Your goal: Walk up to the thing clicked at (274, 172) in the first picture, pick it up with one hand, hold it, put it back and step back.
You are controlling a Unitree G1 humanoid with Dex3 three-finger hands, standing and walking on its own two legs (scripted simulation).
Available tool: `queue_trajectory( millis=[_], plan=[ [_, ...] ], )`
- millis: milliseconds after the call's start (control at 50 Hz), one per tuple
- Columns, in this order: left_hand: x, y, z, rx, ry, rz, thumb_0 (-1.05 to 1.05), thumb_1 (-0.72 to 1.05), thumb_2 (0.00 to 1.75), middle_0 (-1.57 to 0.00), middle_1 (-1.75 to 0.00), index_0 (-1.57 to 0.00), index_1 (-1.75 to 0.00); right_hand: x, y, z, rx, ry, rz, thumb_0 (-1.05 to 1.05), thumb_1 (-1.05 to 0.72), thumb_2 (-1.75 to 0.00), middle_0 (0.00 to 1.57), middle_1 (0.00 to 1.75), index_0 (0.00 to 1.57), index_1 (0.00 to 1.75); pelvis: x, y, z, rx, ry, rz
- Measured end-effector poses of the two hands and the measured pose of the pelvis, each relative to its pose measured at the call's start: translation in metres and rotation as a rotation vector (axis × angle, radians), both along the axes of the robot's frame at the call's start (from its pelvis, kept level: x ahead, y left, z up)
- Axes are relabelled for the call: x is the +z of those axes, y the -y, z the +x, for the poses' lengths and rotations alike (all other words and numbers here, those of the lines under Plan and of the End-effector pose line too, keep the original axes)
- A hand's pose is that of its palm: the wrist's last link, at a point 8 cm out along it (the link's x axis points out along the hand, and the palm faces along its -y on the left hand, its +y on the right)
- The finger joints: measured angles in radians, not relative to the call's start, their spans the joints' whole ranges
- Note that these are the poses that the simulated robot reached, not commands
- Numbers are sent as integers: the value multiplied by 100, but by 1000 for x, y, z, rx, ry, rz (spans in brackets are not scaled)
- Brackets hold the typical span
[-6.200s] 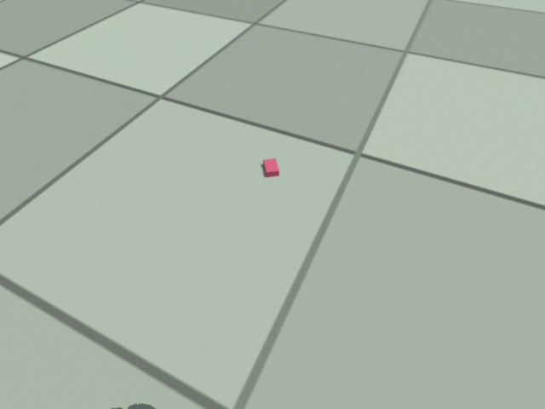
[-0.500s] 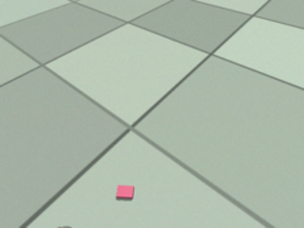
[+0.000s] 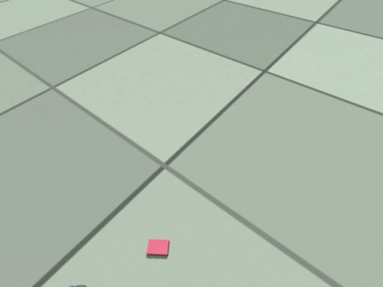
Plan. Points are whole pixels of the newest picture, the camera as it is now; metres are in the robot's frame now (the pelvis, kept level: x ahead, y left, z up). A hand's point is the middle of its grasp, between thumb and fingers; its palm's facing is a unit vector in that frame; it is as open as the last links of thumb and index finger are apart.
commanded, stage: stand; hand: left
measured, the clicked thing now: (158, 247) +0.41 +0.22 -0.77
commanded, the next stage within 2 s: none
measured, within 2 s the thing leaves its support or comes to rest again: neither
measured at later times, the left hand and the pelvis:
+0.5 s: hand out of the picture +0.07 +0.25 -0.15, palm faces -0.02 -0.94 -0.35, open 7.4 cm; pelvis +0.00 +0.00 +0.00, yaw +0 degrees
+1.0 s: hand out of the picture +0.07 +0.25 -0.16, palm faces -0.03 -0.94 -0.35, open 7.4 cm; pelvis -0.01 +0.00 +0.00, yaw +0 degrees
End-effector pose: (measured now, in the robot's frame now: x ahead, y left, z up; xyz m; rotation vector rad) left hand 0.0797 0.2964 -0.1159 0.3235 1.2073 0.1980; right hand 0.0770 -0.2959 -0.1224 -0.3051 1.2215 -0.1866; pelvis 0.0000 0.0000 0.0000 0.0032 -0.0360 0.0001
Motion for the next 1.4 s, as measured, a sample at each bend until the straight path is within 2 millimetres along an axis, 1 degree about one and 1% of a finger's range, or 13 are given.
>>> queue_trajectory(
  millis=[320, 600, 1000, 1240, 1400],
  plan=[
    [-1, 4, -5, -1, -7, -3, 1, 90, 90, -20, -30, -20, -30, 1, 3, -4, -3, -5, -2, 1, -91, -90, 20, 30, 20, 30, 0, 3, 0, 0, 4, -2],
    [-2, 2, -13, 5, -18, 1, 1, 90, 90, -20, -30, -20, -30, 0, 4, -12, -3, -17, -2, 1, -91, -90, 20, 30, 20, 30, 0, 4, -2, 0, 7, -2],
    [-2, 0, -17, 1, -19, -2, 1, 90, 90, -20, -30, -20, -30, 1, 3, -19, -5, -23, -6, 1, -91, -90, 20, 30, 20, 30, 0, 2, -6, -1, 9, -2],
    [-3, -2, -19, 4, -32, -1, 1, 90, 90, -20, -30, -20, -30, -1, 1, -20, -3, -34, -5, 1, -91, -90, 20, 30, 20, 30, 0, 0, -4, -1, 4, -1],
    [-3, -2, -18, 6, -38, 1, 1, 90, 90, -20, -30, -20, -30, -1, 0, -16, -1, -34, -4, 1, -91, -90, 20, 30, 21, 30, 0, 0, -1, -1, 2, -1]
  ],
)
